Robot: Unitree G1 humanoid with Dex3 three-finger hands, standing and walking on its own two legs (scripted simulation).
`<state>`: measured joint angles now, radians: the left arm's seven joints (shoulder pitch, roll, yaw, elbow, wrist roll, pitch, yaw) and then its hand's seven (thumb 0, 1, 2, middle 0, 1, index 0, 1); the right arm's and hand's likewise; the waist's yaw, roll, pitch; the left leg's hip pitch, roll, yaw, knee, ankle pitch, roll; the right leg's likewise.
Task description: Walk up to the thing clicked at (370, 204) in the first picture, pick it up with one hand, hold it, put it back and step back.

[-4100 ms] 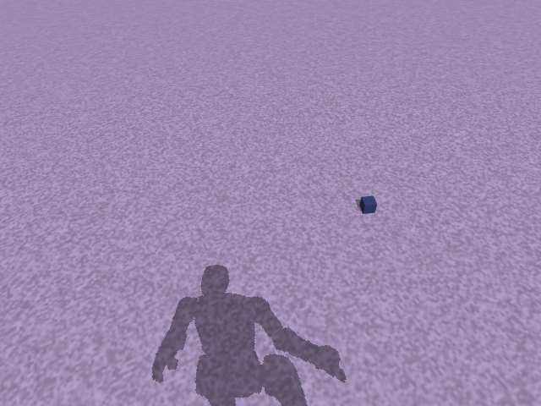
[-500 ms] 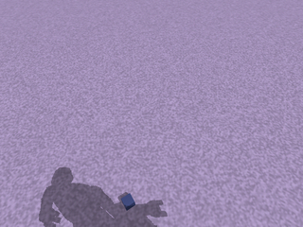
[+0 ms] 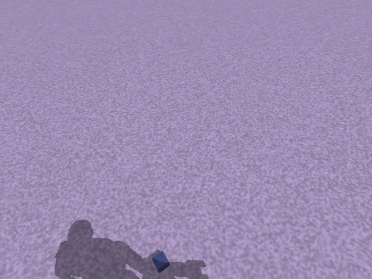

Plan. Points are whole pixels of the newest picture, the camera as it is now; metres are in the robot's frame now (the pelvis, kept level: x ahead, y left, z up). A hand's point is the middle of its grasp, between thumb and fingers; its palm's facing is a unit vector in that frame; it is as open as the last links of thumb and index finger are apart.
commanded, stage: walk up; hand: left
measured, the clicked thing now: (160, 261) +0.41 +0.19 -0.75
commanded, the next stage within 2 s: none
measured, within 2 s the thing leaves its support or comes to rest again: neither
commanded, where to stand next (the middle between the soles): +0.05 -0.02 m, yaw +0 degrees
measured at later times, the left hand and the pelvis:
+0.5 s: hand out of the picture +0.09 +0.26 -0.16, palm faces -0.03 -0.94 -0.33, open 7.4 cm; pelvis +0.01 +0.01 +0.00, yaw +0 degrees
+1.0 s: hand out of the picture -0.02 +0.24 -0.15, palm faces +0.01 -0.91 -0.42, open 7.4 cm; pelvis -0.06 -0.03 -0.01, yaw +2 degrees
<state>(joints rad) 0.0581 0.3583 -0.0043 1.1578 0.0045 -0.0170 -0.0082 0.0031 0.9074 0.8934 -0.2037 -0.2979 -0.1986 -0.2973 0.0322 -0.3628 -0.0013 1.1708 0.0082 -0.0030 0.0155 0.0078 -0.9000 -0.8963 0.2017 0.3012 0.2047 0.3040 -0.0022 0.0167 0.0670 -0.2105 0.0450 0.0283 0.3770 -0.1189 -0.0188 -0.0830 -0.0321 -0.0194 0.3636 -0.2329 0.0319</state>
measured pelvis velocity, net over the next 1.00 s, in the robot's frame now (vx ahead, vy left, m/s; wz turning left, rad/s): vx -0.06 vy -0.03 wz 0.04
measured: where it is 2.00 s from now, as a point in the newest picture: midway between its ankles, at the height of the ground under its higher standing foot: outside the picture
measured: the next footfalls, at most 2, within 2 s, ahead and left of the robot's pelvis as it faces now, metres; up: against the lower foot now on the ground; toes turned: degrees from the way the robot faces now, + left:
left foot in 1.16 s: -0.04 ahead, +0.11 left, +0.00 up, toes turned +7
right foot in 1.46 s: +0.14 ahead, -0.13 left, +0.00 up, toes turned +3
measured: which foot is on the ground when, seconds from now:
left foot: down 0.00-0.84, up 0.86-1.00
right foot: down 0.00-1.00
